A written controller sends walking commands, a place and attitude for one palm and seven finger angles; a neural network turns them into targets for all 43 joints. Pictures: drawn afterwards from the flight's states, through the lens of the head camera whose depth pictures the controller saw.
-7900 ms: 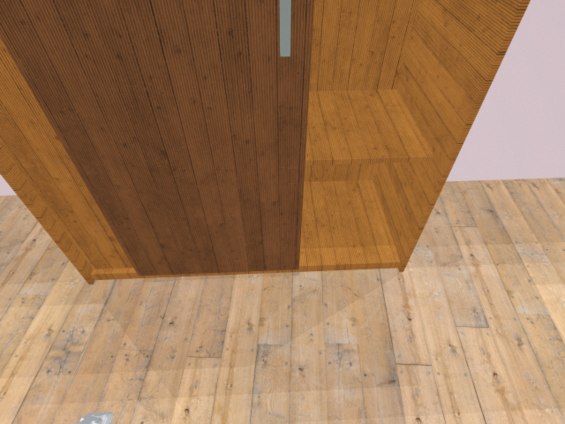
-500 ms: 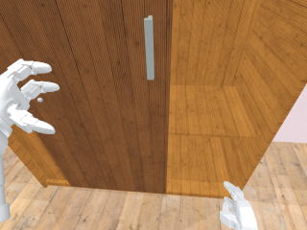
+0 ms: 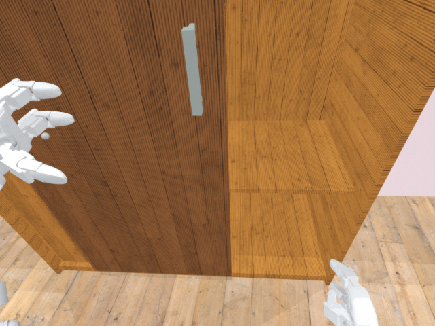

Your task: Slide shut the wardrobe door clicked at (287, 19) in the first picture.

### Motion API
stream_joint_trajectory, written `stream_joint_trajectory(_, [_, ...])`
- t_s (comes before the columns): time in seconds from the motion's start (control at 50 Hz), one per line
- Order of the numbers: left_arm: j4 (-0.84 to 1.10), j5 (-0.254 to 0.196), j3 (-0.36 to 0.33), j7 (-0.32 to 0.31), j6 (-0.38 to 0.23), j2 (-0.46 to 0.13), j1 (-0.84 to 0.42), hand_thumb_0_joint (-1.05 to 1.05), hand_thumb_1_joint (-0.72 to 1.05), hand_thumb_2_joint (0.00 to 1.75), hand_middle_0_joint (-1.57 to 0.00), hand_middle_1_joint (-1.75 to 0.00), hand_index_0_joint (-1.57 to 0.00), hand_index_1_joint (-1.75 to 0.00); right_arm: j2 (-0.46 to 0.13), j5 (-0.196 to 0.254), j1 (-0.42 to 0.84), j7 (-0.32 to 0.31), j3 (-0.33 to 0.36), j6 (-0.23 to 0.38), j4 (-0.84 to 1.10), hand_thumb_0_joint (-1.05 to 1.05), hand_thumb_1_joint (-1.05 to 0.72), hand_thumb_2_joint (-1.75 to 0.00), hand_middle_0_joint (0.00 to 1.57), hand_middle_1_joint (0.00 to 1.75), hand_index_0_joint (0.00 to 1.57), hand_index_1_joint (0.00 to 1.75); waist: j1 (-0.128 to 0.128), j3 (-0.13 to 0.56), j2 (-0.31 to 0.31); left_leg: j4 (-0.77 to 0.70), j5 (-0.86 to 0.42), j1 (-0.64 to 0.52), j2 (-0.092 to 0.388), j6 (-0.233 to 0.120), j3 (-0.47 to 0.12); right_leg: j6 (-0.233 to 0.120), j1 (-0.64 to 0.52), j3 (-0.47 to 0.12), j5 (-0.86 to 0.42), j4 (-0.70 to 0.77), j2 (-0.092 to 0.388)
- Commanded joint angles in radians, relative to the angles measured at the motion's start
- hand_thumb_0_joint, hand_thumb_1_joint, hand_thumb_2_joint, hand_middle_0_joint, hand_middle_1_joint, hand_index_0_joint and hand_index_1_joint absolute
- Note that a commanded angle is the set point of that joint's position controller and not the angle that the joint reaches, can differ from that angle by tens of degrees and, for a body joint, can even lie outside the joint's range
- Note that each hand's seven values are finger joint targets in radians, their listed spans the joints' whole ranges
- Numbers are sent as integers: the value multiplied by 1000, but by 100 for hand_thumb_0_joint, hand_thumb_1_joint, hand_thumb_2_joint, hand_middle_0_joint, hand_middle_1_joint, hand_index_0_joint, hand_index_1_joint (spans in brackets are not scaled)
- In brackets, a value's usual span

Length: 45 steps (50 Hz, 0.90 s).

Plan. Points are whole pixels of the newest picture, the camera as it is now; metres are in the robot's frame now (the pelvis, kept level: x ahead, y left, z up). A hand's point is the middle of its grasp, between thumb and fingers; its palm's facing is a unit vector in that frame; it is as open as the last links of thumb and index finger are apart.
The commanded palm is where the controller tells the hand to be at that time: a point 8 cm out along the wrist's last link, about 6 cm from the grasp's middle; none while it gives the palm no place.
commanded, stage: raise the hand with hooked fingers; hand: left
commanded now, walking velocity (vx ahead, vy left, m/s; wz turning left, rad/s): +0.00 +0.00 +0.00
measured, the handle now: (194, 71) +0.53 +0.11 +0.26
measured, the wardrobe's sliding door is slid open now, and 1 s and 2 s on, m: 0.43 0.43 0.43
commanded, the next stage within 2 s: move the hooked fingers beside the handle in 0.06 s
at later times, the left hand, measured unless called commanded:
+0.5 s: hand (82, 121) +0.32 +0.24 +0.27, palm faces +0.07 -0.99 -0.11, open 14.0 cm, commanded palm +0.28 +0.29 +0.27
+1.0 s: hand (109, 108) +0.35 +0.22 +0.27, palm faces +0.06 -1.00 -0.05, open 14.0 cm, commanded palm +0.33 +0.26 +0.27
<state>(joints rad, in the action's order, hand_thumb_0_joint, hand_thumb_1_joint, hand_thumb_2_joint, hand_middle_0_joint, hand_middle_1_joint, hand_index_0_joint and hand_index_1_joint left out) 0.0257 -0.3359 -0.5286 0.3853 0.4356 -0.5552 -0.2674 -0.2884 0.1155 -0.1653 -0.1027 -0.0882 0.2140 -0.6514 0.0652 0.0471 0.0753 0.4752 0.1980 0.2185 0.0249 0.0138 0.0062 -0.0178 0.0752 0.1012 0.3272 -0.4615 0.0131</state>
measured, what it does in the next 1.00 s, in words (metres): stands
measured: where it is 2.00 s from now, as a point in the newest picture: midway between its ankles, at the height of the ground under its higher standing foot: outside the picture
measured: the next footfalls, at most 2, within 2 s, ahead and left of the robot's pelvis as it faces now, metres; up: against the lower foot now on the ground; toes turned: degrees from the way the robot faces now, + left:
none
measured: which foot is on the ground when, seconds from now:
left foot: down 0.00-1.00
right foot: down 0.00-1.00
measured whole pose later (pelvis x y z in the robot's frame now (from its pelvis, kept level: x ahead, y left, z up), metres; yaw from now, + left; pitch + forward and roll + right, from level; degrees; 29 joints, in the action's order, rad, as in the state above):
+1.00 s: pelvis +0.01 +0.00 +0.00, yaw +0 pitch -3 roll +0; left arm -0.14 -0.27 -0.34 0.22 0.47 -0.43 -0.53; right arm -0.28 0.10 -0.14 -0.10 -0.08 0.13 -0.68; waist 0.04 0.04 0.06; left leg 0.46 0.20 0.21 0.02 0.01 0.01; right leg -0.01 0.08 0.09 0.33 -0.46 0.02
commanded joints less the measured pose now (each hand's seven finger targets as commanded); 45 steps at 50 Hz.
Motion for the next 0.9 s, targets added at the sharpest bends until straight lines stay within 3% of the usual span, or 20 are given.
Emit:
stream_joint_trajectory(0.0, [167, -20, -80, -1, -56, -302, -336, 0, -50, 30, -30, -120, -30, -120, -98, -3, 190, -9, 41, 58, 177, 0, -90, -90, 20, 30, 20, 30, -5, 144, 10, -19, -159, -209, -43, -53, -37, 12, 156, -41, -308, 93, -10])
stream_joint_trajectory(0.14, [162, -30, -109, 6, -52, -322, -328, 0, -50, 30, -30, -120, -30, -120, -97, -4, 200, -8, 41, 46, 182, 0, -90, -90, 20, 30, 20, 30, -1, 174, -17, -5, -193, -213, -45, -55, -34, 18, 143, -40, -367, 78, -8])
stream_joint_trajectory(0.18, [136, -29, -79, 1, -60, -303, -368, 0, -50, 30, -30, -120, -30, -120, -95, -2, 195, -8, 41, 41, 168, 0, -90, -90, 20, 30, 20, 30, -10, 144, -26, -4, -178, -199, -43, -52, -34, 19, 151, -41, -344, 86, -5])
stream_joint_trajectory(0.22, [156, -21, -38, -3, -59, -267, -400, 0, -50, 30, -30, -120, -30, -120, -90, -1, 203, -9, 39, 45, 177, 0, -90, -90, 20, 30, 20, 30, -14, 163, 25, -4, -181, -224, -47, -54, -34, 15, 163, -44, -348, 81, -6])
stream_joint_trajectory(0.26, [147, -11, 5, -13, -60, -240, -467, 0, -50, 30, -30, -120, -30, -120, -90, -2, 202, -12, 39, 45, 171, 0, -90, -90, 20, 30, 20, 30, -25, 155, 13, -12, -171, -231, -46, -53, -41, 14, 174, -37, -327, 81, -8])
stream_joint_trajectory(0.28, [136, -9, 14, -22, -64, -233, -464, 0, -50, 30, -30, -120, -30, -120, -88, -3, 197, -12, 39, 41, 163, 0, -90, -90, 20, 30, 20, 30, -24, 137, -16, -11, -168, -218, -43, -54, -41, 13, 171, -37, -318, 88, -7])
stream_joint_trajectory(0.38, [142, 5, -24, -56, -58, -265, -460, 0, -50, 30, -30, -120, -30, -120, -89, -9, 206, -8, 40, 25, 166, 0, -90, -90, 20, 30, 20, 30, -3, 188, -7, -14, -195, -218, -43, -51, -39, 8, 127, -38, -342, 76, -3])
stream_joint_trajectory(0.4, [152, 8, -2, -61, -58, -236, -481, 0, -50, 30, -30, -120, -30, -120, -85, -9, 214, -6, 39, 25, 171, 0, -90, -90, 20, 30, 20, 30, -8, 193, 12, -14, -199, -228, -45, -52, -36, 8, 135, -38, -351, 72, -4])
stream_joint_trajectory(0.42, [160, 5, 4, -68, -57, -224, -488, 0, -50, 30, -30, -120, -30, -120, -84, -10, 215, -5, 39, 25, 173, 0, -90, -90, 20, 30, 20, 30, -10, 205, -15, -16, -201, -232, -44, -52, -40, 9, 130, -35, -356, 68, -4])
stream_joint_trajectory(0.48, [148, 8, -19, -88, -45, -231, -439, 0, -50, 30, -30, -120, -30, -120, -84, -12, 215, -1, 40, 11, 172, 0, -90, -90, 20, 30, 20, 30, 5, 209, -29, -13, -227, -214, -42, -50, -33, 6, 106, -31, -377, 62, -4])
stream_joint_trajectory(0.54, [130, 14, 27, -102, -27, -187, -492, 0, -50, 30, -30, -120, -30, -120, -84, -10, 219, -1, 41, 6, 170, 0, -90, -90, 20, 30, 20, 30, -10, 190, -17, -17, -211, -224, -40, -52, -30, 10, 136, -35, -368, 64, -6])
stream_joint_trajectory(0.58, [136, 19, 29, -118, -21, -184, -490, 0, -50, 30, -30, -120, -30, -120, -86, -14, 216, 0, 44, -1, 166, 0, -90, -90, 20, 30, 20, 30, -7, 191, -46, -14, -224, -215, -39, -52, -32, 8, 123, -33, -376, 64, -5])
stream_joint_trajectory(0.62, [155, 23, -3, -129, -17, -211, -489, 0, -50, 30, -30, -120, -30, -120, -89, -15, 216, 1, 46, -6, 172, 0, -90, -90, 20, 30, 20, 30, -3, 225, -43, -13, -249, -224, -40, -53, -27, 9, 102, -36, -415, 57, -4])
stream_joint_trajectory(0.66, [168, 26, 6, -132, -17, -200, -497, 0, -50, 30, -30, -120, -30, -120, -86, -14, 222, 1, 46, -13, 175, 0, -90, -90, 20, 30, 20, 30, -5, 238, -39, -8, -270, -234, -40, -53, -22, 9, 97, -37, -442, 50, -4])
stream_joint_trajectory(0.68, [153, 25, 31, -136, -19, -178, -499, 0, -50, 30, -30, -120, -30, -120, -84, -16, 219, 2, 45, -18, 168, 0, -90, -90, 20, 30, 20, 30, -9, 207, -37, -10, -251, -217, -39, -52, -22, 9, 106, -36, -417, 58, -3])
stream_joint_trajectory(0.72, [83, 25, 25, -140, -17, -191, -540, 0, -50, 30, -30, -120, -30, -120, -91, -15, 214, -3, 47, -19, 154, 0, -90, -90, 20, 30, 20, 30, -20, 180, -61, -16, -213, -210, -38, -55, -25, 13, 130, -41, -385, 73, -7])
stream_joint_trajectory(0.8, [110, 44, 83, -149, -35, -155, -634, 0, -50, 30, -30, -120, -30, -120, -86, -14, 211, -4, 49, -18, 157, 0, -90, -90, 20, 30, 20, 30, -31, 205, 9, -17, -220, -241, -40, -55, -26, 4, 131, -44, -372, 74, -5])
stream_joint_trajectory(0.84, [105, 46, 127, -150, -40, -116, -665, 0, -50, 30, -30, -120, -30, -120, -83, -14, 213, -6, 47, -21, 156, 0, -90, -90, 20, 30, 20, 30, -39, 210, 7, -21, -215, -253, -40, -54, -28, 3, 136, -44, -366, 74, -6])
stream_joint_trajectory(0.88, [61, 40, 126, -159, -45, -114, -671, 0, -50, 30, -30, -120, -30, -120, -86, -16, 199, -7, 50, -24, 142, 0, -90, -90, 20, 30, 20, 30, -39, 198, -46, -24, -196, -240, -36, -56, -33, 4, 132, -41, -345, 85, -7])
